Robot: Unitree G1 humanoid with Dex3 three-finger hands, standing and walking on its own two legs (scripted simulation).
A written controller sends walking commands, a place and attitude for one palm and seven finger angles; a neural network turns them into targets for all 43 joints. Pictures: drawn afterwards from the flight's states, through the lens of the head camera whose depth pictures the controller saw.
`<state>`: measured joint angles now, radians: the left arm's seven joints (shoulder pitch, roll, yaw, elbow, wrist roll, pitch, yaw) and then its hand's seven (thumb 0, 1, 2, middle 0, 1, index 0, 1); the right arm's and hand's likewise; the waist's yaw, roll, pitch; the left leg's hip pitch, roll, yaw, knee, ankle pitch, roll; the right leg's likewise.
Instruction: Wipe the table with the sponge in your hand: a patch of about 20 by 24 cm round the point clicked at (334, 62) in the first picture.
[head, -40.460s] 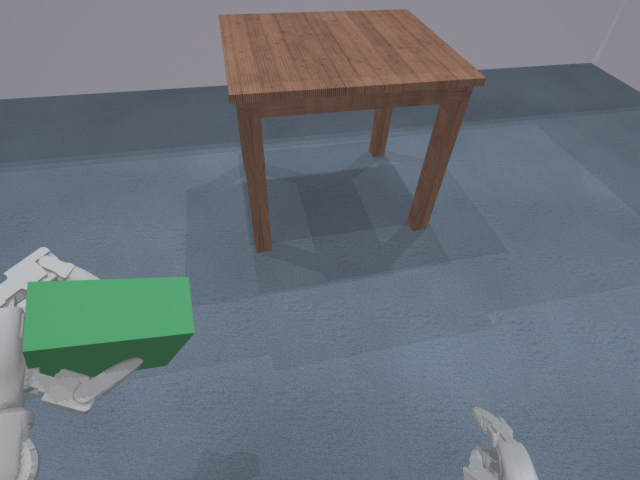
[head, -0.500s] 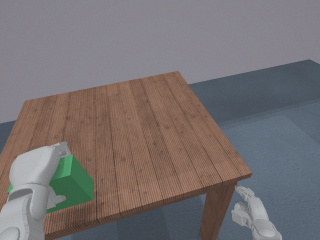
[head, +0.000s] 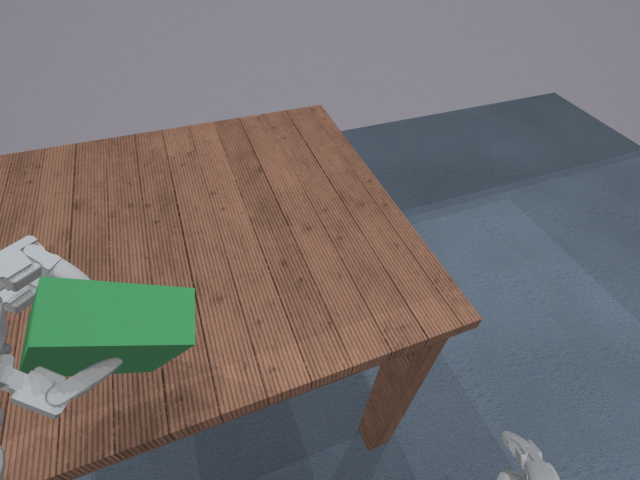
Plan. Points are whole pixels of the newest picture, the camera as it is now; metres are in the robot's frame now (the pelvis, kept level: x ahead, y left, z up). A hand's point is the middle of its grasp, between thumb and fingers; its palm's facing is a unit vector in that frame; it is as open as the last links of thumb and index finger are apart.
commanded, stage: step back with the hand held close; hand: left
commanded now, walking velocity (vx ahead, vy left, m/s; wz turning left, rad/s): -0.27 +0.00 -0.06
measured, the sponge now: (129, 333) +0.23 +0.21 +0.13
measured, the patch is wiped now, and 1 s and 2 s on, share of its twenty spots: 1.00 1.00 1.00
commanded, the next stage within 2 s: stop stepping back and stand still in 0.96 s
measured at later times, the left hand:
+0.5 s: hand (30, 401) +0.15 +0.24 +0.16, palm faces +0.37 -0.84 -0.40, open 9.8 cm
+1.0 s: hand out of the picture +0.04 +0.23 +0.17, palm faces +0.36 -0.85 -0.38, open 9.8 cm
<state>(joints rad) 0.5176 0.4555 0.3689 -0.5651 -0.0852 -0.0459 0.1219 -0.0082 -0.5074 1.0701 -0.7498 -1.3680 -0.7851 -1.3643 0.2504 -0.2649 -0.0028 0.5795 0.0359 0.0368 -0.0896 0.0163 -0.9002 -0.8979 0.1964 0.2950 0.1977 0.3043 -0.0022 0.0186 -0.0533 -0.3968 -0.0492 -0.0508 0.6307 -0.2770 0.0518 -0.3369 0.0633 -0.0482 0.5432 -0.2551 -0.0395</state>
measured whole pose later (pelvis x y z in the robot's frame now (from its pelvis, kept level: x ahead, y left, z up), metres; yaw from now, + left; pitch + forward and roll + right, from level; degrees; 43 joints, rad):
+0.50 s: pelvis -0.06 +0.00 +0.00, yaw +0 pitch +2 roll -4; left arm 0.47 0.39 0.33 -0.55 -0.03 -0.09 0.10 -0.01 -0.51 1.07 -0.75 -1.37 -0.79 -1.37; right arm 0.18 -0.21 0.03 0.57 0.01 -0.05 -0.06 0.01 -0.90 -0.90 0.20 0.30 0.20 0.30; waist 0.04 0.02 -0.02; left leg -0.45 -0.03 -0.07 0.59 -0.17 0.04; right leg -0.29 0.11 0.03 0.50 -0.24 -0.02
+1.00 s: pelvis -0.18 -0.01 +0.00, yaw -1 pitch +1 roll -1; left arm 0.48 0.39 0.34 -0.63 -0.03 -0.04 0.13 -0.01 -0.52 1.08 -0.75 -1.38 -0.79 -1.37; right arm 0.22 -0.15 0.04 0.58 0.00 -0.07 -0.02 0.01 -0.90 -0.90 0.20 0.30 0.20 0.30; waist 0.02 -0.05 -0.01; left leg -0.40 0.07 0.02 0.61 -0.23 -0.03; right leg -0.38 0.05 0.02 0.68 -0.30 0.03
